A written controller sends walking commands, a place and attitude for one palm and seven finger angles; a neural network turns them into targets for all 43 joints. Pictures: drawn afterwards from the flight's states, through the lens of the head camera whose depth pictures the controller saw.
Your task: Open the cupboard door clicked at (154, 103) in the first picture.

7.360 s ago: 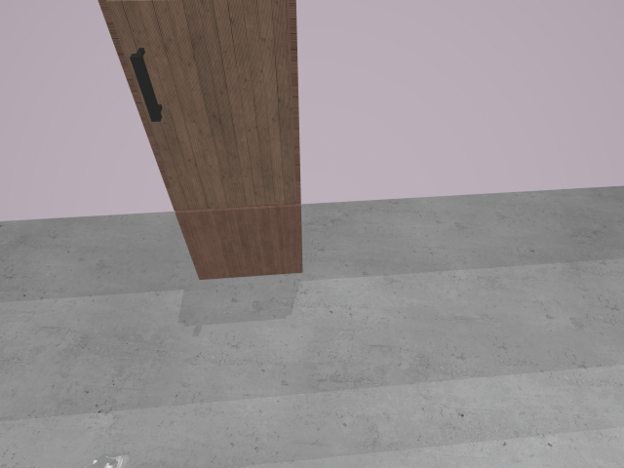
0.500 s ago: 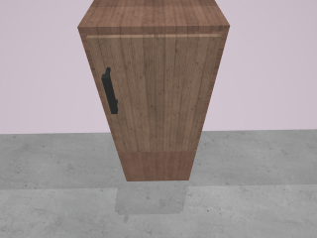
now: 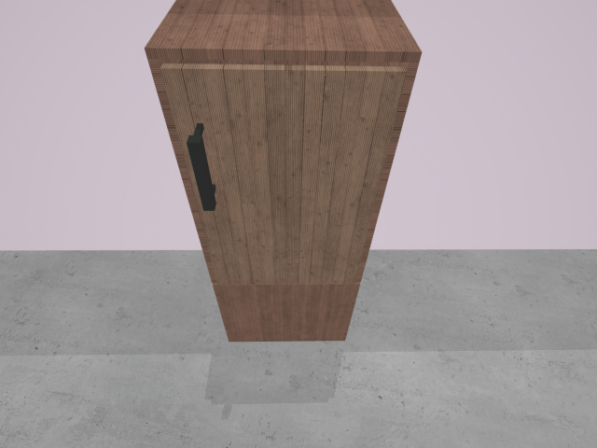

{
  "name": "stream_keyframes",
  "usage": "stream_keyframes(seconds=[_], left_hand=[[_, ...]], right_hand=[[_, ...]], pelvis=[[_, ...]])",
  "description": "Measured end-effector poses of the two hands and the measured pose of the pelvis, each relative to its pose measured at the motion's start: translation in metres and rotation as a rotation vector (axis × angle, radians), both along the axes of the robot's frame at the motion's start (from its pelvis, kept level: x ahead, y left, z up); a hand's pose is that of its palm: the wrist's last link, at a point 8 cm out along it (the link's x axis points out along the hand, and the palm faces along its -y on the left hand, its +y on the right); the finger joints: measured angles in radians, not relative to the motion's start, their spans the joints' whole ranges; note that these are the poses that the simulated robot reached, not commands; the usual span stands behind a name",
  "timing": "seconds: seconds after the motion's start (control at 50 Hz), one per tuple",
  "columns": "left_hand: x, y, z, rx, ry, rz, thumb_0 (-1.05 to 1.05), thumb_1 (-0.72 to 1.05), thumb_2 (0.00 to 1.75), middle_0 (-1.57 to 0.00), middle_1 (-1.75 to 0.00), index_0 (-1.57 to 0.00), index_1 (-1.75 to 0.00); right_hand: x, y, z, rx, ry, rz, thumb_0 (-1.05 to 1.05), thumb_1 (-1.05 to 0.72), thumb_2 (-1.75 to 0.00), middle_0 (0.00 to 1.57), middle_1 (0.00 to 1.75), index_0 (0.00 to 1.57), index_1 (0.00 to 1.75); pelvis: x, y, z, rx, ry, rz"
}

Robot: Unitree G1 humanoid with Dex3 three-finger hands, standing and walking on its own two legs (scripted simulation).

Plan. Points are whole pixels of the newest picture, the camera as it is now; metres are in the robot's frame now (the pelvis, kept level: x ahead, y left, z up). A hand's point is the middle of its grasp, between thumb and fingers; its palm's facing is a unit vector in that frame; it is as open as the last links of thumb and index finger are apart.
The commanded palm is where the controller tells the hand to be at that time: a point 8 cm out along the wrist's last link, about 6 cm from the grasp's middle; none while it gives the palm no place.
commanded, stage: look again from close up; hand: left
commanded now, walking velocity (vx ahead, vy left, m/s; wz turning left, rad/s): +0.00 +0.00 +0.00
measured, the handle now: (204, 168) +0.55 +0.20 +0.06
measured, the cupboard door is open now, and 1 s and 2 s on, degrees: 0 0 0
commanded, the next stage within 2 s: raise the hand with hooked fingers in 0.48 s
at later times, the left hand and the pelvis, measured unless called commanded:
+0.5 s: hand out of the picture +0.03 +0.17 -0.18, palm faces +0.01 -0.98 -0.18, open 7.4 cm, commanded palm none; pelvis +0.03 +0.01 +0.00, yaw +0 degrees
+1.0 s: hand (184, 411) +0.18 +0.17 -0.06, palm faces +0.06 -1.00 +0.02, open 8.5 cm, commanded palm +0.16 +0.24 -0.03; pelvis -0.01 -0.04 -0.07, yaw +4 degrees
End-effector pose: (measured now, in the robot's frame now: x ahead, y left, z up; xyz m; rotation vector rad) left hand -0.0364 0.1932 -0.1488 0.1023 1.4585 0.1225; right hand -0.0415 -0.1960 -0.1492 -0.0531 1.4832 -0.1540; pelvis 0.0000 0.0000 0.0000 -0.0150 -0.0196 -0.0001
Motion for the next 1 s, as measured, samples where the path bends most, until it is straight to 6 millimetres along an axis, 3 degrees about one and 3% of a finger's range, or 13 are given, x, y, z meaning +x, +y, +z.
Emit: stream_keyframes(seconds=[0.1,0.26,0.42,0.6,0.64,0.7,0.78,0.84,0.9,1.0], left_hand=[[0.004,0.010,-0.004,0.009,-0.014,-0.005,0.00,0.91,0.90,-0.20,-0.30,-0.20,-0.30],[0.034,0.028,-0.001,0.046,-0.079,0.002,0.00,0.91,0.90,-0.20,-0.30,-0.20,-0.30],[0.054,0.031,-0.001,0.044,-0.092,-0.018,0.00,0.91,0.90,-0.20,-0.30,-0.20,-0.30],[0.061,0.029,-0.003,0.035,-0.080,-0.028,0.00,0.91,0.90,-0.20,-0.30,-0.20,-0.30],[0.083,0.041,0.015,0.079,-0.200,0.054,0.02,0.94,0.90,-0.20,-0.30,-0.20,-0.30],[0.142,0.059,0.072,0.184,-0.603,0.081,0.04,0.94,0.89,-0.21,-0.31,-0.20,-0.31],[0.213,0.052,0.145,0.189,-1.072,0.052,0.03,0.88,0.87,-0.20,-0.34,-0.20,-0.34],[0.242,0.039,0.166,0.098,-1.334,0.006,0.02,0.81,0.85,-0.20,-0.37,-0.20,-0.37],[0.242,0.026,0.151,-0.033,-1.462,-0.051,0.01,0.74,0.82,-0.21,-0.41,-0.21,-0.41],[0.197,0.026,0.095,-0.088,-1.317,-0.052,0.00,0.62,0.78,-0.22,-0.48,-0.22,-0.49]], right_hand=[[0.016,-0.001,-0.006,-0.007,-0.052,0.028,0.00,-0.91,-0.90,0.20,0.30,0.20,0.30],[0.042,-0.004,-0.008,-0.024,-0.094,0.059,0.01,-0.93,-0.90,0.20,0.30,0.20,0.30],[0.062,-0.014,0.000,-0.058,-0.124,0.064,0.01,-0.93,-0.90,0.20,0.30,0.20,0.30],[0.078,-0.021,0.005,-0.081,-0.130,0.073,0.01,-0.93,-0.90,0.20,0.30,0.20,0.30],[0.089,-0.025,0.012,-0.102,-0.226,0.067,0.01,-0.93,-0.90,0.20,0.30,0.20,0.30],[0.117,-0.034,0.022,-0.130,-0.430,0.075,0.01,-0.93,-0.90,0.20,0.30,0.20,0.30],[0.163,-0.046,0.029,-0.136,-0.654,0.127,0.01,-0.92,-0.90,0.20,0.30,0.20,0.30],[0.196,-0.056,0.037,-0.151,-0.773,0.166,0.01,-0.91,-0.90,0.20,0.30,0.20,0.30],[0.221,-0.067,0.046,-0.168,-0.856,0.212,0.01,-0.91,-0.90,0.20,0.30,0.20,0.30],[0.251,-0.082,0.054,-0.200,-0.942,0.282,0.01,-0.91,-0.90,0.20,0.30,0.20,0.30]], pelvis=[[0.000,0.005,-0.007,-0.011,0.014,0.017],[0.013,0.012,-0.008,0.007,0.013,0.011],[0.022,0.011,-0.005,0.017,0.013,-0.001],[0.028,0.009,-0.004,0.012,0.016,-0.003],[0.028,0.007,-0.005,0.015,0.022,0.003],[0.025,0.003,-0.007,0.037,0.031,0.023],[0.016,0.000,-0.015,0.028,0.055,0.073],[0.008,-0.008,-0.027,0.019,0.116,0.069],[0.000,-0.021,-0.043,0.022,0.164,0.059],[-0.006,-0.038,-0.065,0.012,0.194,0.067]])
